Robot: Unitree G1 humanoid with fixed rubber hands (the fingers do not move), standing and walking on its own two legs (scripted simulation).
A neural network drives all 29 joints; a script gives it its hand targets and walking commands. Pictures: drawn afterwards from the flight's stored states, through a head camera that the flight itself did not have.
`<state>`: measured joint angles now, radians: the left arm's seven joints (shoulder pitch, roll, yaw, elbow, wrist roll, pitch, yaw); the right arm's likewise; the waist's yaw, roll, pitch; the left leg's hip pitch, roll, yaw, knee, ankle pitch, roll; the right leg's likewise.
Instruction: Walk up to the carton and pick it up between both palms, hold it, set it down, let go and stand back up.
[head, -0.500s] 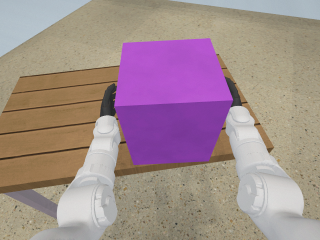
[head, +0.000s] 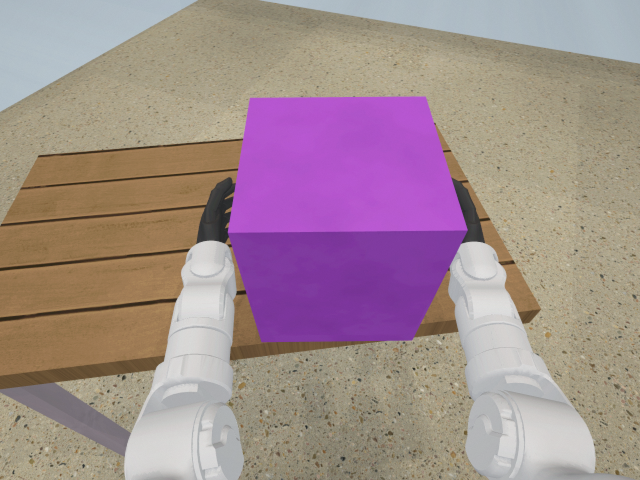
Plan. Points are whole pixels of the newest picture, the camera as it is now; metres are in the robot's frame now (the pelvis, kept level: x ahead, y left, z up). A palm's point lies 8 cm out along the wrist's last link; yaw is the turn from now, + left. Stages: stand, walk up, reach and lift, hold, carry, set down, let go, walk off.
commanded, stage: reach and lift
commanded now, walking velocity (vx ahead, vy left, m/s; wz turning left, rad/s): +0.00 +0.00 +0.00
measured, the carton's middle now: (337, 228) +0.44 -0.04 +0.06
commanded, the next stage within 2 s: none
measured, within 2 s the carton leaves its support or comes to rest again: leaves its support in 0.18 s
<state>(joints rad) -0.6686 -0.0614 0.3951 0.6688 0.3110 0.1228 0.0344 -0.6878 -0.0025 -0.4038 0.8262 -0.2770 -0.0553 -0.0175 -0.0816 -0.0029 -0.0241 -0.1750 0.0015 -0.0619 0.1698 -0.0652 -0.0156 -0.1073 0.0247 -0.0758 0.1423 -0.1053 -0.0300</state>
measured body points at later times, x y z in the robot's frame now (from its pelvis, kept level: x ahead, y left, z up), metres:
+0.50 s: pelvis -0.02 +0.00 +0.00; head -0.02 +0.03 +0.45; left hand +0.40 +0.13 +0.13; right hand +0.38 -0.20 +0.13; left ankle +0.01 +0.13 -0.75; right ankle -0.03 -0.09 -0.75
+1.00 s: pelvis -0.02 +0.01 +0.00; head -0.02 +0.04 +0.45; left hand +0.40 +0.14 +0.16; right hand +0.37 -0.19 +0.15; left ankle +0.01 +0.13 -0.75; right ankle -0.03 -0.09 -0.75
